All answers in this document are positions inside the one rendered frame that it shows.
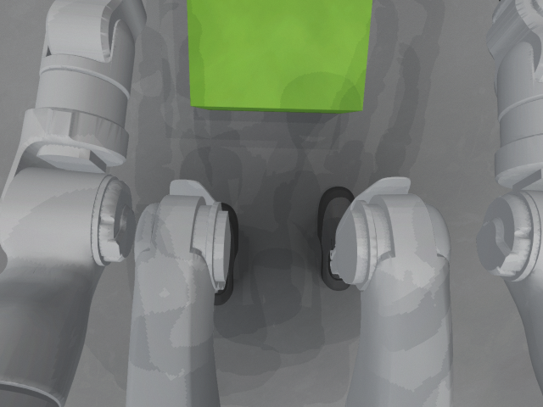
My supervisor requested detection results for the right robot forearm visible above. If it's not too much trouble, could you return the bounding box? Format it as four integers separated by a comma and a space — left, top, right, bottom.
486, 0, 543, 191

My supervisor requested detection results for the robot right upper arm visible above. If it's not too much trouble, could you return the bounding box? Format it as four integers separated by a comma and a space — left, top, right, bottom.
476, 190, 543, 395

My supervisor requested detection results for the left robot forearm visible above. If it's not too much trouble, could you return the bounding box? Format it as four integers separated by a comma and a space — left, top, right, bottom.
0, 0, 147, 252

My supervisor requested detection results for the carton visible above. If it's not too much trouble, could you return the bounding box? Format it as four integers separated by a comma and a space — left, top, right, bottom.
187, 0, 372, 114

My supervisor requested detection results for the left robot thigh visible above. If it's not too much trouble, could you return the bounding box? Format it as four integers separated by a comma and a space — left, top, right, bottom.
126, 195, 231, 407

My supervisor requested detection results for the robot left upper arm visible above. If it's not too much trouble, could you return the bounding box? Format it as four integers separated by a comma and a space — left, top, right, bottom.
0, 167, 136, 407

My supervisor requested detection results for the left robot foot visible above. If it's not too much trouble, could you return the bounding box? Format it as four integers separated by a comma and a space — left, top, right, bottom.
214, 203, 238, 305

